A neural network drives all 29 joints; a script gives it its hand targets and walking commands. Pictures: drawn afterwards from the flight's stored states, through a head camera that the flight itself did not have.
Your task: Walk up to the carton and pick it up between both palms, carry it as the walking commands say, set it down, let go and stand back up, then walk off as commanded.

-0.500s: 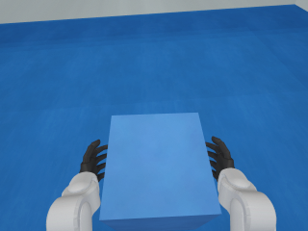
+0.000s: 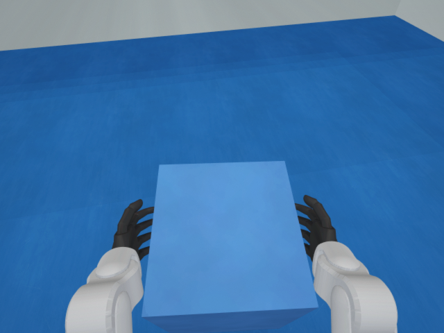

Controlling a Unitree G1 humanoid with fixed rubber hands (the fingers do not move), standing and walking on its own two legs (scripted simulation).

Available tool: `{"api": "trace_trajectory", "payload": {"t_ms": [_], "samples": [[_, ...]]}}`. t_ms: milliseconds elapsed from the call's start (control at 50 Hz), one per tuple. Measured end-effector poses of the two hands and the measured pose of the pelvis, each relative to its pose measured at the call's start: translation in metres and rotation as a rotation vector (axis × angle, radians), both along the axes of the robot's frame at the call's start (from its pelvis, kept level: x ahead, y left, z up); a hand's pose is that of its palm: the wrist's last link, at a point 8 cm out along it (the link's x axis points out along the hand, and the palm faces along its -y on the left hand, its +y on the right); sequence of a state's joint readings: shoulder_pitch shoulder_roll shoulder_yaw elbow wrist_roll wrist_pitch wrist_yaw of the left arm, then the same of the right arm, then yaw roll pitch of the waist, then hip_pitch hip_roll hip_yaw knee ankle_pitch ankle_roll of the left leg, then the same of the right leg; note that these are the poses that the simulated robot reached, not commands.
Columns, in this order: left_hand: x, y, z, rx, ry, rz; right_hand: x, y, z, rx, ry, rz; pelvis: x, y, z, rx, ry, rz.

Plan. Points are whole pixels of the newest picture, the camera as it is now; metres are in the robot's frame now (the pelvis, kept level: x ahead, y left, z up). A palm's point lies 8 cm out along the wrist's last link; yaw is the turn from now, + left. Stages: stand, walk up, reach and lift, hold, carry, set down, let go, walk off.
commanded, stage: carry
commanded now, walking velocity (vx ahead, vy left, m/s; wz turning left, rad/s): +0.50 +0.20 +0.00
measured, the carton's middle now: (224, 254) +0.26 +0.00 +0.03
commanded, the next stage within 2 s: none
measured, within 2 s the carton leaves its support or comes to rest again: neither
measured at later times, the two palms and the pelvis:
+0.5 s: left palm (100, 125) +0.57 +0.27 +0.08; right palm (222, 119) +0.57 -0.02 +0.08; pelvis +0.33 +0.12 -0.02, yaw +2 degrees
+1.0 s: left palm (102, 62) +0.88 +0.34 +0.10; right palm (195, 57) +0.90 +0.05 +0.09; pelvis +0.65 +0.18 +0.01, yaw +4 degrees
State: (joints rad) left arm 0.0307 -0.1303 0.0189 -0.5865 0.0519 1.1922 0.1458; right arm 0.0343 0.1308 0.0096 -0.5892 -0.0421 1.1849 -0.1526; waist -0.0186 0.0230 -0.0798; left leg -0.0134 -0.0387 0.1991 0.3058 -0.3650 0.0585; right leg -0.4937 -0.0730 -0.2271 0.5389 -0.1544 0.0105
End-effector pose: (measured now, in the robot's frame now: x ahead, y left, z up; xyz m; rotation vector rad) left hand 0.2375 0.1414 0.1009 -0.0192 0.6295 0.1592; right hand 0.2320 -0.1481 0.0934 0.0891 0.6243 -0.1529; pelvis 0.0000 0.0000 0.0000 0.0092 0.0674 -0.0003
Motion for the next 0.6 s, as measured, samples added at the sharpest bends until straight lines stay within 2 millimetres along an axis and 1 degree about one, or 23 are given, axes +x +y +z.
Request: {"api": "trace_trajectory", "payload": {"t_ms": [40, 60, 100, 140, 200, 240, 300, 360, 420, 460, 480, 500, 540, 600], "samples": [[0.028, 0.003, -0.004, 0.012, -0.011, 0.009, 0.031, 0.003, -0.007, 0.010, -0.012, 0.011, 0.030, 0.001, -0.009, -0.009, -0.014, 0.016], [0.040, 0.005, -0.006, 0.018, -0.001, 0.016, 0.046, 0.005, -0.010, 0.014, -0.002, 0.019, 0.043, 0.002, -0.010, -0.019, -0.016, 0.029], [0.060, 0.014, -0.009, 0.013, 0.036, 0.044, 0.074, 0.014, -0.011, 0.008, 0.035, 0.047, 0.066, 0.003, -0.005, -0.019, -0.011, 0.053], [0.077, 0.024, -0.008, 0.006, 0.064, 0.077, 0.100, 0.024, -0.008, 0.002, 0.063, 0.080, 0.089, 0.006, 0.002, -0.012, -0.005, 0.066], [0.105, 0.038, 0.000, 0.002, 0.074, 0.116, 0.139, 0.040, -0.001, 0.003, 0.073, 0.117, 0.125, 0.014, 0.013, 0.006, -0.001, 0.067], [0.128, 0.048, 0.005, 0.003, 0.066, 0.128, 0.165, 0.050, 0.004, 0.007, 0.065, 0.127, 0.149, 0.022, 0.018, 0.020, 0.001, 0.066], [0.167, 0.063, 0.012, 0.009, 0.044, 0.124, 0.203, 0.065, 0.008, 0.016, 0.043, 0.121, 0.186, 0.038, 0.020, 0.032, 0.000, 0.063], [0.213, 0.081, 0.013, 0.013, 0.021, 0.104, 0.242, 0.082, 0.008, 0.021, 0.020, 0.100, 0.226, 0.061, 0.015, 0.031, -0.006, 0.058], [0.263, 0.103, 0.006, 0.006, -0.002, 0.076, 0.284, 0.103, 0.003, 0.013, -0.002, 0.072, 0.273, 0.088, 0.002, 0.020, -0.015, 0.042], [0.299, 0.119, -0.004, 0.001, -0.021, 0.052, 0.314, 0.119, -0.005, 0.004, -0.021, 0.050, 0.307, 0.108, -0.013, 0.011, -0.027, 0.021], [0.317, 0.127, -0.011, -0.009, -0.012, 0.047, 0.329, 0.127, -0.010, -0.011, -0.010, 0.047, 0.320, 0.116, -0.016, 0.026, -0.026, 0.023], [0.332, 0.133, -0.017, -0.016, 0.014, 0.041, 0.342, 0.133, -0.015, -0.022, 0.015, 0.044, 0.332, 0.123, -0.016, 0.028, -0.020, 0.025], [0.358, 0.142, -0.025, -0.027, 0.074, 0.030, 0.364, 0.142, -0.020, -0.031, 0.073, 0.033, 0.353, 0.134, -0.010, 0.014, -0.008, 0.016], [0.393, 0.151, -0.024, -0.038, 0.108, 0.011, 0.395, 0.151, -0.015, -0.041, 0.108, 0.015, 0.387, 0.147, 0.002, 0.008, 0.004, 0.000]]}}
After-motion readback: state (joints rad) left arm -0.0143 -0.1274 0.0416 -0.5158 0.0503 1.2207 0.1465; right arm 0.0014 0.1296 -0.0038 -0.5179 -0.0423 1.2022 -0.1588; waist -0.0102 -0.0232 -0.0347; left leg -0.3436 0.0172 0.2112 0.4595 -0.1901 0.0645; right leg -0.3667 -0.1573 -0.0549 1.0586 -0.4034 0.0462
